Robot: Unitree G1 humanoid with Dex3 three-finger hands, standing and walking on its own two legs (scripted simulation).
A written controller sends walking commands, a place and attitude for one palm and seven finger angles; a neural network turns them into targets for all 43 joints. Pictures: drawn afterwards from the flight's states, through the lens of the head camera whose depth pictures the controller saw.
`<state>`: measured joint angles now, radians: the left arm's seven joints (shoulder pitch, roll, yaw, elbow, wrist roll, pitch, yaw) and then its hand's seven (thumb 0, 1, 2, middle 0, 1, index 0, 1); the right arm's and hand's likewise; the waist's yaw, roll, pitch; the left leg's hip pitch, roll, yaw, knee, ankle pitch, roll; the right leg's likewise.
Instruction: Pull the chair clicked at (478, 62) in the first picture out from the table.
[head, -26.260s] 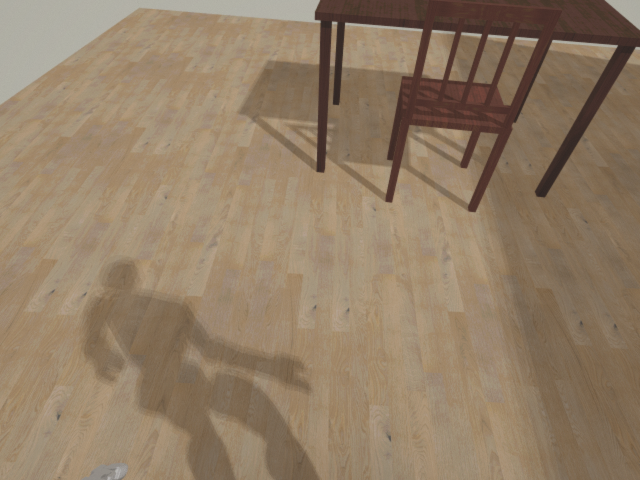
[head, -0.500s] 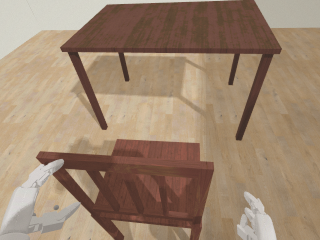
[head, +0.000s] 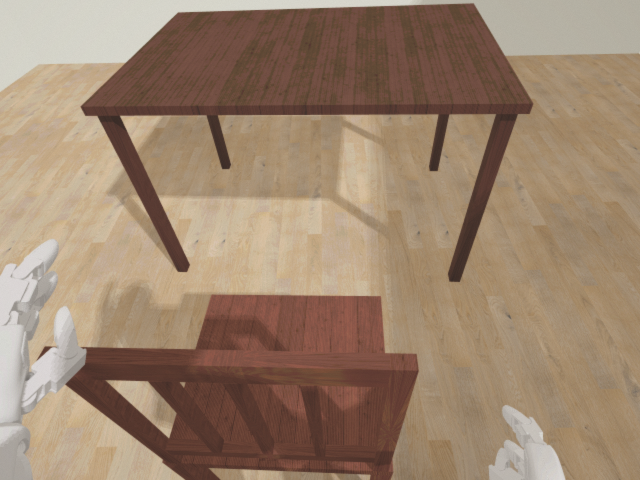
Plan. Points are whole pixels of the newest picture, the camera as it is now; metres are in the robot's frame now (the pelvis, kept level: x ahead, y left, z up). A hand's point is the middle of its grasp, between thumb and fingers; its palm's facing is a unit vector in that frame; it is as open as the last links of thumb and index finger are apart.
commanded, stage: draw the hand back to the body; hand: left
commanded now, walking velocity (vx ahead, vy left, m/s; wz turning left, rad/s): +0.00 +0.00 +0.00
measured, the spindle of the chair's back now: (253, 418) +0.22 +0.14 -0.09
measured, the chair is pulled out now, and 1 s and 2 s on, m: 0.61 0.61 0.61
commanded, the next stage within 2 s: step back with the hand held close in 0.08 s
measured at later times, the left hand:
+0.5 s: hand (58, 341) +0.19 +0.28 +0.15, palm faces +0.33 -0.75 -0.57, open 7.4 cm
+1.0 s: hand out of the picture +0.09 +0.30 +0.16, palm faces +0.48 -0.73 -0.49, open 7.4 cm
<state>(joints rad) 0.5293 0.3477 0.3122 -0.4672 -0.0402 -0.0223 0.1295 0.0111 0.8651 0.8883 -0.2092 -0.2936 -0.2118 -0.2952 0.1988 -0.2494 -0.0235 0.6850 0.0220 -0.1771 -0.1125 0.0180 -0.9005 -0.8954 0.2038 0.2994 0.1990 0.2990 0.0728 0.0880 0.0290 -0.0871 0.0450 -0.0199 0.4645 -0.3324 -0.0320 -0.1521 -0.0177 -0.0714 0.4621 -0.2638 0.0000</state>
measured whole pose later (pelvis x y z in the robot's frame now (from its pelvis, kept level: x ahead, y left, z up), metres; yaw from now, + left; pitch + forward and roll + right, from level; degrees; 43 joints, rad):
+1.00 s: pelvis -0.10 +0.03 -0.01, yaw +2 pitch +0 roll -1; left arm 0.55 0.43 0.44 -0.52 -0.02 -0.14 0.19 0.01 0.88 0.90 -0.21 -0.30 -0.21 -0.30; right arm 0.26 -0.20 -0.01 0.57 0.03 -0.10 -0.13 0.02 -0.90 -0.90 0.20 0.30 0.20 0.30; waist -0.01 0.00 0.01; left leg -0.38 0.00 -0.03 0.62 -0.24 0.01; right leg -0.33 -0.04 -0.03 0.60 -0.25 0.01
